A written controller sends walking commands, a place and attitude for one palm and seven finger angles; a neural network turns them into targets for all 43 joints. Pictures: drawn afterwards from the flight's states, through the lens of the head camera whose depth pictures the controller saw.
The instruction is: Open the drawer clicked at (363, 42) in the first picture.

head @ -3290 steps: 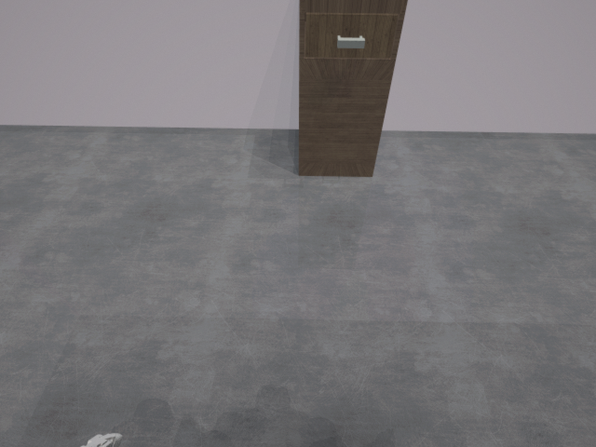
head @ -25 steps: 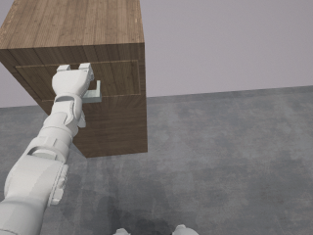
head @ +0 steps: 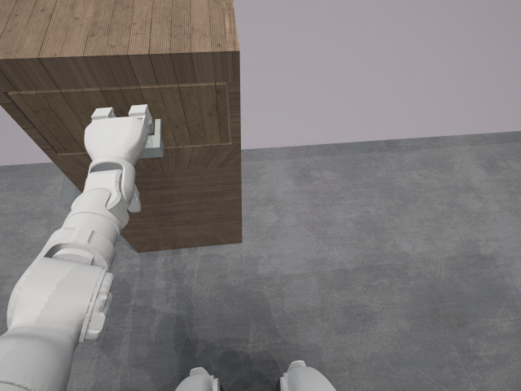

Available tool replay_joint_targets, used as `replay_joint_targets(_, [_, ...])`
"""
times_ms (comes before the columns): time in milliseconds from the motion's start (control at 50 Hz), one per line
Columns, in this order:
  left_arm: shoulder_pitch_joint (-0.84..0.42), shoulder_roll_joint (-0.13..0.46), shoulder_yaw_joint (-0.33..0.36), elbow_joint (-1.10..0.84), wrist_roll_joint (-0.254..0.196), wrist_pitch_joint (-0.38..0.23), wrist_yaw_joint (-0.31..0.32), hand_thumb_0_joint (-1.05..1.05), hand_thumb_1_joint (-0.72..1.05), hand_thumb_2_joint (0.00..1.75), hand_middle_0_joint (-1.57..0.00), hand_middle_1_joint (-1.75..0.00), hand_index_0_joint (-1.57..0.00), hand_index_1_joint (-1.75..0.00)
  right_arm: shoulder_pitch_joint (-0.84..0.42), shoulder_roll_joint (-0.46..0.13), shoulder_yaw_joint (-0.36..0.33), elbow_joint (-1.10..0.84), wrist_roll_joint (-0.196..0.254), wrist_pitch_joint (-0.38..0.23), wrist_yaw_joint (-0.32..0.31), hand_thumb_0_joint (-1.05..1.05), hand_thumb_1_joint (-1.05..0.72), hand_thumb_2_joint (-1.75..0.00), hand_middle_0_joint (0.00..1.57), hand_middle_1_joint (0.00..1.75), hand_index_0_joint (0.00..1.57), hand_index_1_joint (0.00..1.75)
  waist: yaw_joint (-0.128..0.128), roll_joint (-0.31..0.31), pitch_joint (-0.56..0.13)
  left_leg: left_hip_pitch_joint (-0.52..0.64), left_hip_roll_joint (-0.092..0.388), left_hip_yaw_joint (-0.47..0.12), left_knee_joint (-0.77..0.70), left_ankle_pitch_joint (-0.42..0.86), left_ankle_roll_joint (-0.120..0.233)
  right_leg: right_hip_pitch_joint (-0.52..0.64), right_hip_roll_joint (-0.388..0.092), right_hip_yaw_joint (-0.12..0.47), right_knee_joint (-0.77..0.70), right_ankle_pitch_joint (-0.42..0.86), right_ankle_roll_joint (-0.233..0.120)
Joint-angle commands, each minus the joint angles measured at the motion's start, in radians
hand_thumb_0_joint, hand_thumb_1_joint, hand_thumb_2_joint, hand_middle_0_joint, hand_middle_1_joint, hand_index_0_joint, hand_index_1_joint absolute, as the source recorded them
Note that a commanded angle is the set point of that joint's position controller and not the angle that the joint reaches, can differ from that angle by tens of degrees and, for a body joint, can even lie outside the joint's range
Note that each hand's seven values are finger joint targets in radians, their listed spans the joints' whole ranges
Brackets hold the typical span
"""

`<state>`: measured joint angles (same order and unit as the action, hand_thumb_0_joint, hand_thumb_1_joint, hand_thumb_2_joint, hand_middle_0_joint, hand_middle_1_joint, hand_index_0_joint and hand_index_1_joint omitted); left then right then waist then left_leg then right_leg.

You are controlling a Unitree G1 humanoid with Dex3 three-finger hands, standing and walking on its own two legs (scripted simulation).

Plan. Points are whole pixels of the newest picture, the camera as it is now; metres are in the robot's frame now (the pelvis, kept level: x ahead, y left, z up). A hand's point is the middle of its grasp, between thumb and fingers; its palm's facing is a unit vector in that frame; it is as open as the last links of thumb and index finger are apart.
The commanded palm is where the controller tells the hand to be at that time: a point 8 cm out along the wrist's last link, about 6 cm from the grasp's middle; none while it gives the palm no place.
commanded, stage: lower the fingers behind the handle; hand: left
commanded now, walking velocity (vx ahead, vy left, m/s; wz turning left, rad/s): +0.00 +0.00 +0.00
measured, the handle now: (133, 136) +0.56 +0.19 -0.01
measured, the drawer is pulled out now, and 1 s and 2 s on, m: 0.00 0.00 0.00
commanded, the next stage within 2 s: lift the fingers back up to retry in 0.94 s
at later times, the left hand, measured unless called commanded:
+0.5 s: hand (131, 162) +0.50 +0.18 -0.01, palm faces -0.03 +0.00 -1.00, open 13.9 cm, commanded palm +0.48 +0.18 +0.02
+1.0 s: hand (131, 162) +0.50 +0.18 -0.01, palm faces -0.02 +0.00 -1.00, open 13.9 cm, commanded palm +0.48 +0.18 +0.02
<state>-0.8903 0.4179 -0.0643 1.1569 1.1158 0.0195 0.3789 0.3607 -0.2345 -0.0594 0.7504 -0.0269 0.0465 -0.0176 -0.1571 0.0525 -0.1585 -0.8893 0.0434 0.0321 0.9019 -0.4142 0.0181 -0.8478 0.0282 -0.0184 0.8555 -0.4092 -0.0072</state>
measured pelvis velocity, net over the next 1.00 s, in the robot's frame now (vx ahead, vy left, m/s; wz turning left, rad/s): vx -0.04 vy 0.01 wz -0.01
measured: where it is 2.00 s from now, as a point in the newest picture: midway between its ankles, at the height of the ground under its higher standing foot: outside the picture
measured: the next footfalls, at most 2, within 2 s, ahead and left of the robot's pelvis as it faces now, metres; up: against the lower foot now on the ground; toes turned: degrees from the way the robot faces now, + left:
none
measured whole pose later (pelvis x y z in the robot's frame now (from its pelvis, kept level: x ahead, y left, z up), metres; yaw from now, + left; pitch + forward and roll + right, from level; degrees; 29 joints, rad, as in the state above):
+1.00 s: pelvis -0.04 +0.01 -0.03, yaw +0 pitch +26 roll -3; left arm -1.03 0.47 -0.08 1.21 1.12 0.06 0.38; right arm 0.37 -0.24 -0.02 0.71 -0.02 0.04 -0.03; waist -0.20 0.06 -0.16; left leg -1.10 0.05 0.02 1.08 -0.42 0.03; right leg -1.06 0.03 -0.02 1.03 -0.42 0.00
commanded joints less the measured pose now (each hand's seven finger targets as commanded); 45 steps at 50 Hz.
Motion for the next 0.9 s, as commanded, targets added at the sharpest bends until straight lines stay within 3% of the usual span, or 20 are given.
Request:
replay_joint_targets(0, [-0.436, 0.203, 0.047, -0.211, 0.003, -0.022, 0.052, 0.00, -0.50, 0.30, -0.30, -1.20, -0.30, -1.20, 0.170, -0.163, -0.058, -0.040, -0.010, -0.010, -0.013, 0.00, -0.90, -0.90, 0.20, 0.30, 0.20, 0.30, -0.013, 0.045, -0.491, 0.349, -0.042, -0.025, -0.023, 0.464, 0.018, 0.161, 0.042, -0.006, -0.053, 0.416, -0.017])
replay_joint_targets(20, [-0.435, 0.182, 0.036, -0.211, 0.006, -0.021, 0.056, 0.00, -0.50, 0.30, -0.30, -1.20, -0.30, -1.20, 0.168, -0.162, -0.062, -0.036, -0.011, -0.011, -0.010, 0.00, -0.90, -0.90, 0.20, 0.30, 0.20, 0.30, -0.018, 0.061, -0.481, 0.355, -0.038, -0.024, -0.014, 0.470, 0.016, 0.135, 0.043, -0.007, -0.050, 0.413, -0.018])
replay_joint_targets(80, [-0.427, 0.202, 0.056, -0.192, 0.007, -0.006, 0.072, 0.00, -0.50, 0.30, -0.30, -1.20, -0.30, -1.20, 0.168, -0.168, -0.060, -0.029, -0.014, -0.008, -0.003, 0.00, -0.90, -0.90, 0.20, 0.30, 0.20, 0.30, -0.013, 0.049, -0.476, 0.333, -0.038, -0.030, -0.006, 0.468, 0.013, 0.126, 0.045, -0.011, -0.037, 0.404, -0.021])
replay_joint_targets(100, [-0.422, 0.146, 0.007, -0.164, 0.016, 0.004, 0.077, 0.00, -0.50, 0.30, -0.30, -1.20, -0.30, -1.20, 0.169, -0.163, -0.061, -0.032, -0.013, -0.009, -0.003, 0.00, -0.90, -0.90, 0.20, 0.30, 0.20, 0.30, -0.030, 0.036, -0.453, 0.326, -0.038, -0.030, -0.006, 0.446, 0.015, 0.101, 0.045, -0.015, -0.045, 0.378, -0.017])
replay_joint_targets(120, [-0.432, 0.155, 0.017, -0.160, 0.015, 0.012, 0.081, 0.00, -0.50, 0.30, -0.30, -1.20, -0.30, -1.20, 0.168, -0.166, -0.062, -0.026, -0.011, -0.009, -0.001, 0.00, -0.90, -0.90, 0.20, 0.30, 0.20, 0.30, -0.030, 0.030, -0.430, 0.311, -0.036, -0.030, -0.008, 0.419, 0.014, 0.090, 0.046, -0.015, -0.045, 0.360, -0.019])
replay_joint_targets(180, [-0.450, 0.173, 0.030, -0.165, 0.005, 0.030, 0.083, 0.00, -0.50, 0.30, -0.30, -1.20, -0.30, -1.20, 0.167, -0.169, -0.061, -0.026, -0.013, -0.008, 0.001, 0.00, -0.90, -0.90, 0.20, 0.30, 0.20, 0.30, -0.027, 0.045, -0.473, 0.321, -0.038, -0.030, -0.004, 0.418, 0.015, 0.106, 0.045, -0.013, -0.040, 0.360, -0.021])
replay_joint_targets(200, [-0.446, 0.160, 0.014, -0.148, 0.009, 0.036, 0.081, 0.00, -0.50, 0.30, -0.30, -1.20, -0.30, -1.20, 0.173, -0.167, -0.058, -0.026, -0.012, -0.006, -0.002, 0.00, -0.90, -0.90, 0.20, 0.30, 0.20, 0.30, -0.037, 0.030, -0.469, 0.316, -0.037, -0.032, -0.001, 0.420, 0.017, 0.100, 0.044, -0.014, -0.038, 0.364, -0.017])
replay_joint_targets(240, [-0.424, 0.138, -0.002, -0.126, 0.004, 0.047, 0.073, 0.00, -0.50, 0.30, -0.30, -1.20, -0.30, -1.20, 0.169, -0.166, -0.055, -0.027, -0.012, -0.005, -0.001, 0.00, -0.90, -0.90, 0.20, 0.30, 0.20, 0.30, -0.032, 0.029, -0.448, 0.296, -0.040, -0.029, -0.003, 0.408, 0.016, 0.100, 0.044, -0.016, -0.039, 0.360, -0.017])
replay_joint_targets(280, [-0.419, 0.167, 0.018, -0.092, -0.002, 0.056, 0.064, 0.00, -0.50, 0.30, -0.30, -1.20, -0.30, -1.20, 0.167, -0.173, -0.051, -0.025, -0.011, -0.001, 0.000, 0.00, -0.90, -0.90, 0.20, 0.30, 0.20, 0.30, -0.037, 0.007, -0.417, 0.263, -0.041, -0.030, -0.002, 0.373, 0.019, 0.094, 0.044, -0.012, -0.039, 0.341, -0.018])
replay_joint_targets(420, [-0.389, 0.174, 0.011, -0.067, 0.003, 0.046, 0.037, 0.00, -0.50, 0.30, -0.30, -1.20, -0.30, -1.20, 0.167, -0.172, -0.044, -0.043, -0.008, -0.003, -0.007, 0.00, -0.90, -0.90, 0.20, 0.30, 0.20, 0.30, -0.040, -0.012, -0.391, 0.198, -0.040, -0.026, 0.020, 0.311, 0.024, 0.060, 0.041, -0.012, -0.017, 0.299, -0.015])
replay_joint_targets(460, [-0.370, 0.175, 0.008, -0.060, 0.006, 0.043, 0.031, 0.00, -0.50, 0.30, -0.30, -1.20, -0.30, -1.20, 0.165, -0.170, -0.040, -0.050, -0.009, -0.004, -0.007, 0.00, -0.90, -0.90, 0.20, 0.30, 0.20, 0.30, -0.031, -0.003, -0.397, 0.179, -0.044, -0.024, 0.027, 0.294, 0.024, 0.056, 0.041, -0.011, -0.008, 0.282, -0.017])
replay_joint_targets(500, [-0.387, 0.161, -0.009, -0.046, 0.012, 0.042, 0.029, 0.00, -0.50, 0.30, -0.30, -1.20, -0.30, -1.20, 0.167, -0.171, -0.040, -0.050, -0.009, -0.005, -0.009, 0.00, -0.90, -0.90, 0.20, 0.30, 0.20, 0.30, -0.050, -0.003, -0.364, 0.163, -0.040, -0.029, 0.035, 0.279, 0.024, 0.014, 0.040, -0.015, -0.002, 0.259, -0.016])
replay_joint_targets(520, [-0.379, 0.152, -0.013, -0.038, 0.010, 0.045, 0.028, 0.00, -0.50, 0.30, -0.30, -1.20, -0.30, -1.20, 0.166, -0.172, -0.040, -0.052, -0.008, -0.006, -0.007, 0.00, -0.90, -0.90, 0.20, 0.30, 0.20, 0.30, -0.047, -0.007, -0.358, 0.154, -0.040, -0.032, 0.038, 0.257, 0.024, -0.002, 0.041, -0.017, 0.001, 0.232, -0.017])
replay_joint_targets(580, [-0.419, 0.225, 0.033, -0.061, 0.008, 0.050, 0.030, 0.00, -0.50, 0.30, -0.30, -1.20, -0.30, -1.20, 0.168, -0.180, -0.037, -0.055, -0.010, -0.006, -0.010, 0.00, -0.90, -0.90, 0.20, 0.30, 0.20, 0.30, -0.040, 0.000, -0.407, 0.142, -0.041, -0.030, 0.048, 0.244, 0.027, 0.018, 0.038, -0.010, 0.012, 0.224, -0.016])
replay_joint_targets(600, [-0.422, 0.203, 0.007, -0.054, 0.011, 0.055, 0.027, 0.00, -0.50, 0.30, -0.30, -1.20, -0.30, -1.20, 0.170, -0.175, -0.035, -0.061, -0.008, -0.007, -0.012, 0.00, -0.90, -0.90, 0.20, 0.30, 0.20, 0.30, -0.050, 0.009, -0.412, 0.140, -0.042, -0.026, 0.051, 0.239, 0.028, 0.014, 0.038, -0.009, 0.010, 0.225, -0.013])
replay_joint_targets(640, [-0.421, 0.219, 0.015, -0.038, 0.008, 0.064, 0.022, 0.00, -0.50, 0.30, -0.30, -1.20, -0.30, -1.20, 0.169, -0.177, -0.030, -0.062, -0.005, -0.006, -0.012, 0.00, -0.90, -0.90, 0.20, 0.30, 0.20, 0.30, -0.046, -0.001, -0.386, 0.118, -0.043, -0.028, 0.048, 0.215, 0.027, 0.010, 0.038, -0.012, 0.010, 0.202, -0.013])
replay_joint_targets(800, [-0.455, 0.271, 0.027, -0.017, 0.000, 0.068, -0.001, 0.00, -0.50, 0.30, -0.30, -1.20, -0.30, -1.20, 0.170, -0.185, -0.018, -0.073, 0.003, -0.007, -0.024, 0.00, -0.90, -0.90, 0.20, 0.30, 0.20, 0.30, -0.056, -0.004, -0.383, 0.083, -0.042, -0.032, 0.046, 0.146, 0.032, -0.007, 0.036, -0.009, 0.007, 0.137, -0.008])
replay_joint_targets(880, [-0.482, 0.262, 0.021, -0.028, -0.001, 0.060, -0.006, 0.00, -0.50, 0.30, -0.30, -1.20, -0.30, -1.20, 0.175, -0.186, -0.019, -0.074, 0.004, -0.010, -0.025, 0.00, -0.90, -0.90, 0.20, 0.30, 0.20, 0.30, -0.062, 0.002, -0.380, 0.097, -0.037, -0.041, 0.045, 0.147, 0.030, -0.036, 0.038, -0.016, 0.015, 0.122, -0.012])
